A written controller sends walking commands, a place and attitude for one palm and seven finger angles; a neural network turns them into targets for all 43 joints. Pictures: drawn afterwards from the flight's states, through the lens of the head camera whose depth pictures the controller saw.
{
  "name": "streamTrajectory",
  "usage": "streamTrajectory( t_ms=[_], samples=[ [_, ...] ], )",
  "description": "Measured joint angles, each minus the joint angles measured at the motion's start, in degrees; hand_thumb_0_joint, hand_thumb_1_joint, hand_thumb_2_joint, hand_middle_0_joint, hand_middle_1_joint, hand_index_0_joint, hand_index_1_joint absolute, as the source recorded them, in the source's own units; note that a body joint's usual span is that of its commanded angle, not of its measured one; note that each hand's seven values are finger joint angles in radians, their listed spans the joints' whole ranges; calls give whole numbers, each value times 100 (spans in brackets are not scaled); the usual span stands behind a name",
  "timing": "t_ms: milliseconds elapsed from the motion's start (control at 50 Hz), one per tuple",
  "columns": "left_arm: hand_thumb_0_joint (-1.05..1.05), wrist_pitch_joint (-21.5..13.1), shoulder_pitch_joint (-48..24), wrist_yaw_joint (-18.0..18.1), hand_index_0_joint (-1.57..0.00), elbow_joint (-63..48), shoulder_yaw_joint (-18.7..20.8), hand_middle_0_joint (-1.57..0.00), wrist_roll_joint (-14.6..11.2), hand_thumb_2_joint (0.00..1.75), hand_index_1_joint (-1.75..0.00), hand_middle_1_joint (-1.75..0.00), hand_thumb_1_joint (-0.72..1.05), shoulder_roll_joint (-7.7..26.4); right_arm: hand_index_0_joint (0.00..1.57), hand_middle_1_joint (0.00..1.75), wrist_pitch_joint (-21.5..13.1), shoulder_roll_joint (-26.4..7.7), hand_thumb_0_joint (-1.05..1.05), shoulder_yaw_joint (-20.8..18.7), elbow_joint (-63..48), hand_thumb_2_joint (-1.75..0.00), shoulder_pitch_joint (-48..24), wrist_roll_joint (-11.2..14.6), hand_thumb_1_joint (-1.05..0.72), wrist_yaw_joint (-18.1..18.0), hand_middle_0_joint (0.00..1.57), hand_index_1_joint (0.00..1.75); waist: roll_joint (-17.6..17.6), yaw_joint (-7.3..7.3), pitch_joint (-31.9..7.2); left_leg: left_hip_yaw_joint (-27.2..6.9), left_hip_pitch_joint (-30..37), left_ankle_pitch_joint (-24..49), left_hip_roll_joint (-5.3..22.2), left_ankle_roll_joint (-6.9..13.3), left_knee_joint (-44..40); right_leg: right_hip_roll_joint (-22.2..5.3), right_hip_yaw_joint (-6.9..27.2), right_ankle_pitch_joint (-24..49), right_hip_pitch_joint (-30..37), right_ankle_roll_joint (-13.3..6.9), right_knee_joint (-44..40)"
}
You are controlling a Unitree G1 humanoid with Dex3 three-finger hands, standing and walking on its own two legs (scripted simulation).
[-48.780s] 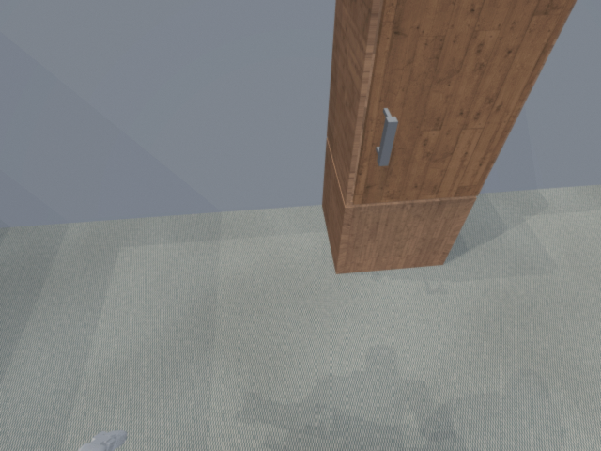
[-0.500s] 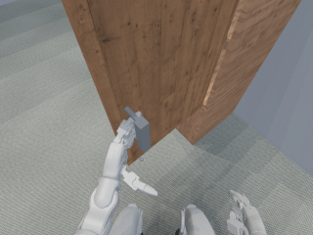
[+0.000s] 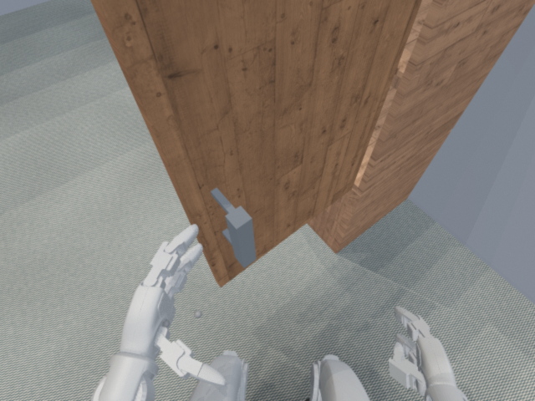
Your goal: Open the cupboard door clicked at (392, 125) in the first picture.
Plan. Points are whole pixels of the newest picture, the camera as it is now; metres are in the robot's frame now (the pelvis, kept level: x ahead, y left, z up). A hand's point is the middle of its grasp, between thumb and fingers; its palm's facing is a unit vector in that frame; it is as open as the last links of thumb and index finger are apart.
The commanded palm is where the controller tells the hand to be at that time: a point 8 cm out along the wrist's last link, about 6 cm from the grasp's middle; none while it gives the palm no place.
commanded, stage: slide the hand sideways off the handle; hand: left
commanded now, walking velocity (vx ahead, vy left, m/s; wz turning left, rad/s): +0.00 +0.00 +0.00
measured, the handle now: (233, 229) +0.35 +0.08 +0.04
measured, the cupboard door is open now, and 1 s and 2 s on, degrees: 92 92 92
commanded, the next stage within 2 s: draw the hand back to the body in 0.18 s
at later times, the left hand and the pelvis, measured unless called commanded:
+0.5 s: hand (147, 323) +0.21 +0.15 +0.09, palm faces -0.09 -0.99 -0.07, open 16.3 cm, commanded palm +0.19 +0.22 +0.09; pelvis +0.00 +0.01 +0.01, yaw +0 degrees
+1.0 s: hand (46, 308) +0.20 +0.22 +0.16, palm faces +0.16 -0.93 -0.34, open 14.7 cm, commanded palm +0.17 +0.27 +0.19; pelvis +0.02 +0.03 +0.08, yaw -1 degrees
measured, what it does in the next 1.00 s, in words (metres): rises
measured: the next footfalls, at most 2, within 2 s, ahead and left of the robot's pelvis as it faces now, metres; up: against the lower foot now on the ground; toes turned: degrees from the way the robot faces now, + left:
none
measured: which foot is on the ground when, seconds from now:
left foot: down 0.00-1.00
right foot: down 0.00-1.00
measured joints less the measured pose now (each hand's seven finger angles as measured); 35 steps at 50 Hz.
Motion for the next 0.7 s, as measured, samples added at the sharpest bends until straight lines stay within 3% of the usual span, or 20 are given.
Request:
streamTrajectory(
  t_ms=[240,360,580,700],
  samples=[
    [-2,-1,489,-552,-16,-394,387,-15,-392,30,-30,-30,-50,211,20,30,-156,-37,1,-19,-10,-90,57,50,-91,-133,20,30,34,-10,-57,-84,-193,-86,32,-22,254,31,-81,-61,-144,-18,177],
    [-2,179,404,-601,-15,-611,430,-15,-452,30,-30,-30,-50,286,20,30,-213,-20,1,-9,-29,-90,91,64,-91,-182,20,30,23,-22,-40,-81,-285,-107,50,1,380,48,-78,-49,-224,-4,260],
    [-2,892,954,-553,-16,-1325,839,-16,-683,30,-30,-30,-49,493,20,30,-65,42,1,148,-138,-90,412,242,-91,-293,20,30,187,-69,-48,-51,807,222,19,86,-558,44,-42,301,910,106,-740],
    [-2,1002,1107,-735,-15,-1347,946,-15,-813,30,-30,-30,-49,652,20,30,-218,-54,1,202,-222,-90,515,251,-91,-371,21,30,126,-95,19,-61,1290,338,23,114,-934,61,-49,447,1425,135,-1174]
  ],
)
